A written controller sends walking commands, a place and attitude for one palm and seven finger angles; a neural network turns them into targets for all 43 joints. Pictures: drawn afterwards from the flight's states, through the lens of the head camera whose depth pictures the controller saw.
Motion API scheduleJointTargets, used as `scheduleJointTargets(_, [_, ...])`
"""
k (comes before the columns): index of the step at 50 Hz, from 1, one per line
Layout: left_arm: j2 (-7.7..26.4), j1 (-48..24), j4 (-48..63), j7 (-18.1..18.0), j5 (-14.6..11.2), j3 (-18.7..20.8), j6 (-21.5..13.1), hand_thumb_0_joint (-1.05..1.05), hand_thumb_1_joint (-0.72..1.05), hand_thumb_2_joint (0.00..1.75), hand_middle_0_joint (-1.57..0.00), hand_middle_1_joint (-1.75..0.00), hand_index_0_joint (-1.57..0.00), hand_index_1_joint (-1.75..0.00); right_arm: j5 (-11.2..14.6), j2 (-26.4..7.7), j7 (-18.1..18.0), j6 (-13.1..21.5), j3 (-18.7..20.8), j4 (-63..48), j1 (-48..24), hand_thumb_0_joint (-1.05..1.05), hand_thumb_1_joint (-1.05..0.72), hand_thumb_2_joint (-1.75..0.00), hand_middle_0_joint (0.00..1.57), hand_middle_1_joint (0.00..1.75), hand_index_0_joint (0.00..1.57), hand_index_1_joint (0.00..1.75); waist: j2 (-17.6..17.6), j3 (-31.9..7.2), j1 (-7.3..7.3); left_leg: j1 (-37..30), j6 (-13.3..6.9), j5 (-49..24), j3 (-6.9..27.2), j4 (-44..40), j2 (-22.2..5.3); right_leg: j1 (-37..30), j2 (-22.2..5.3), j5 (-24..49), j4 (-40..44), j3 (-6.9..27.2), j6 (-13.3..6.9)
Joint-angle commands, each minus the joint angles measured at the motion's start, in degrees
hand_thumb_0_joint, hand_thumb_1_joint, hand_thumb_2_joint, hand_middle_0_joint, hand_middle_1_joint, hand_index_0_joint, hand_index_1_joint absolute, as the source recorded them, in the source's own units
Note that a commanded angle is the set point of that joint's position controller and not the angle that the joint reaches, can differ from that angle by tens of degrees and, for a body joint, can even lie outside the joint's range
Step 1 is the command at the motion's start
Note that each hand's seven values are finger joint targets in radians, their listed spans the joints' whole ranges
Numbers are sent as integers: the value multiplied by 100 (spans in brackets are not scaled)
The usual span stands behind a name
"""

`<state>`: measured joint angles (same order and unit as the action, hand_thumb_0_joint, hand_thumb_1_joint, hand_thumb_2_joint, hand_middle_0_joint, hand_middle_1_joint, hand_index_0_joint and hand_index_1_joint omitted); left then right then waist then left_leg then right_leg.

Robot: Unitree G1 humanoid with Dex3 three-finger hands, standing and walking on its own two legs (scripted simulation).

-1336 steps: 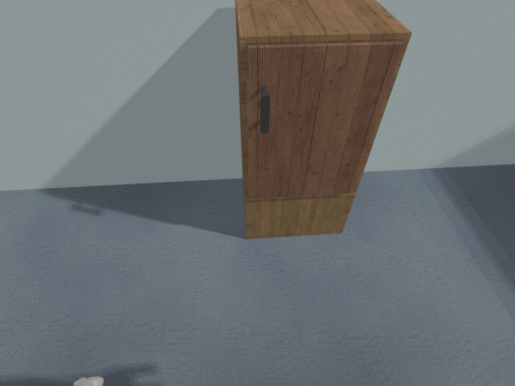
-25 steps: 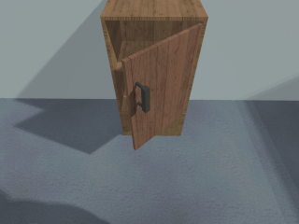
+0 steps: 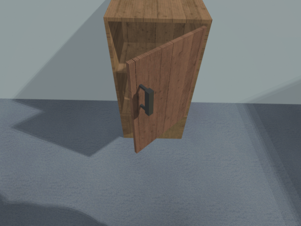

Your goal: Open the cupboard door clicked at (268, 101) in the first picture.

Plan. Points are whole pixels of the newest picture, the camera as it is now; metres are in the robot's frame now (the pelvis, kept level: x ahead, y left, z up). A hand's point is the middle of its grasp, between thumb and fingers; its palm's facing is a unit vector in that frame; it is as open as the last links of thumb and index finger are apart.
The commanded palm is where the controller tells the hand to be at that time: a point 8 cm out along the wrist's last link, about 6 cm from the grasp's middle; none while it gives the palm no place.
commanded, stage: look to check the result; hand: left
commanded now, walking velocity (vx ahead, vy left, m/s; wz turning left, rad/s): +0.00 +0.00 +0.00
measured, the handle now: (145, 99) +0.57 +0.05 -0.03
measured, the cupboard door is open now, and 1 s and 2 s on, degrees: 43 43 43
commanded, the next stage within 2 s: walk to a spot facing it in 0.50 s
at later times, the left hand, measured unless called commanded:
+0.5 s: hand out of the picture +0.01 +0.16 -0.18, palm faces +0.02 -0.98 -0.17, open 7.4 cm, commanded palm none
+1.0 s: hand out of the picture +0.06 +0.17 -0.18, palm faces -0.07 -0.96 -0.26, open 7.4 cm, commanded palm none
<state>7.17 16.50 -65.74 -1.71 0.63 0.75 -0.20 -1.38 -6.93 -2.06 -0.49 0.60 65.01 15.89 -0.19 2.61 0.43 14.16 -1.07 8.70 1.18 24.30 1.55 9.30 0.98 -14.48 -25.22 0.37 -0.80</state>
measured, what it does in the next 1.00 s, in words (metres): stands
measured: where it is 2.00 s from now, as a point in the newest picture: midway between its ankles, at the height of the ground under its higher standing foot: outside the picture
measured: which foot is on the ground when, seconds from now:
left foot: down 0.00-1.00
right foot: down 0.00-1.00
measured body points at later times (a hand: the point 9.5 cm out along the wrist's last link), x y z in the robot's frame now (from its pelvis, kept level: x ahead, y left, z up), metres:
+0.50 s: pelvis +0.01 +0.00 +0.00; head +0.03 +0.00 +0.45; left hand +0.01 +0.21 -0.16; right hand +0.01 -0.22 -0.16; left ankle +0.05 +0.11 -0.74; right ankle -0.01 -0.11 -0.74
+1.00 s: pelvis +0.01 -0.03 -0.02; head +0.05 -0.05 +0.43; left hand +0.07 +0.22 -0.16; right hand +0.03 -0.27 -0.18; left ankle +0.05 +0.11 -0.74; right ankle -0.01 -0.11 -0.74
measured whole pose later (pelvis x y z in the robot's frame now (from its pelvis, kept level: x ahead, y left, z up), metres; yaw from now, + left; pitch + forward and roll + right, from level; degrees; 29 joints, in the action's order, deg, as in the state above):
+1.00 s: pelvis +0.01 -0.03 -0.02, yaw -8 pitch +0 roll +1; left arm 10.6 13.6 -58.8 0.4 1.4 4.6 2.3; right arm -1.4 -10.8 -2.3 -2.1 3.7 58.3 11.1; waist -1.4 5.6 -0.9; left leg 17.5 0.8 16.4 -5.5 34.2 -3.3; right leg 16.3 4.5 -20.1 -37.0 4.4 -3.1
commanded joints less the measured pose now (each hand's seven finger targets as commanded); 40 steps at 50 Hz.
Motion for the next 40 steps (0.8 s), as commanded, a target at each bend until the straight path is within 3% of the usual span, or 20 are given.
scheduleJointTargets(1, [556,385,116,-53,-7,87,-40,0,90,90,-20,-30,-20,-30,16,-518,-24,71,65,-144,331,0,-90,-90,20,30,20,30,-52,163,-13,-177,-121,269,552,-552,-585,406,-528,20,609,436,-189])
scheduleJointTargets(14, [635,322,90,-60,-16,71,-59,0,90,90,-20,-30,-20,-30,33,-614,-24,81,45,-96,207,0,-90,-90,20,30,20,30,72,130,-17,-404,-109,-157,489,-484,-602,330,-548,251,661,437,-173])
scheduleJointTargets(31, [676,216,105,-57,-23,69,-66,0,90,90,-20,-30,-20,-30,26,-662,-33,111,25,-38,127,0,-90,-90,20,30,20,30,-17,128,-10,-506,-89,-447,445,-491,-621,207,-567,500,686,453,-164])
scheduleJointTargets(35, [795,132,238,-34,-3,213,36,0,90,90,-20,-30,-20,-30,32,-762,-82,31,144,-121,136,0,-90,-90,20,30,20,30,9,157,12,-585,-99,-323,239,-172,-759,530,-527,736,421,641,-216])
scheduleJointTargets(40, [879,-16,613,54,39,399,164,0,90,90,-20,-30,-20,-30,12,-1042,-118,-45,347,-496,1,0,-90,-90,20,30,20,30,-224,93,10,-442,-250,378,369,-189,-1122,962,-267,486,-157,747,-228])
